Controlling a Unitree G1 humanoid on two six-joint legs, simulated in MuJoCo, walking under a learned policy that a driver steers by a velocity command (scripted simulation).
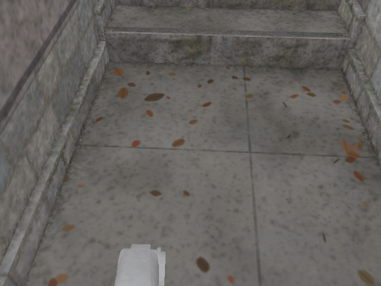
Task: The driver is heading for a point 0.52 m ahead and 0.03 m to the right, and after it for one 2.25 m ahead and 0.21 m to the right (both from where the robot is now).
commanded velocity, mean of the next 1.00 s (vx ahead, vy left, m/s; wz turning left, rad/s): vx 0.50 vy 0.00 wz -0.22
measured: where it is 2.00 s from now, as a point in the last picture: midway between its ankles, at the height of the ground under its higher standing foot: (243, 153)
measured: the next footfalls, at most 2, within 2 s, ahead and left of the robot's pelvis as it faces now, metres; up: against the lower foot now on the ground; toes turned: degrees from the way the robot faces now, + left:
left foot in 0.18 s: +0.30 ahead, +0.14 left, +0.17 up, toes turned +3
right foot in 0.86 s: +0.58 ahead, -0.15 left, +0.17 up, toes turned -14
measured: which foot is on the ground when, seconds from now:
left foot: up 0.00-0.16, down 0.18-0.92, up 0.94-1.00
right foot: down 0.00-0.24, up 0.26-0.84, down 0.86-1.00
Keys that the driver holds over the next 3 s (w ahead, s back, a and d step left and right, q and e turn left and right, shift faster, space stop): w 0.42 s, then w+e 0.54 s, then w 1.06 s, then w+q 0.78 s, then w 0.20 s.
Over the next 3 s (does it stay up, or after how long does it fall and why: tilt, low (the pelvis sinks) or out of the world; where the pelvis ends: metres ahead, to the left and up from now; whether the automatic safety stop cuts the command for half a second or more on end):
stays up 1.49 -0.17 0.18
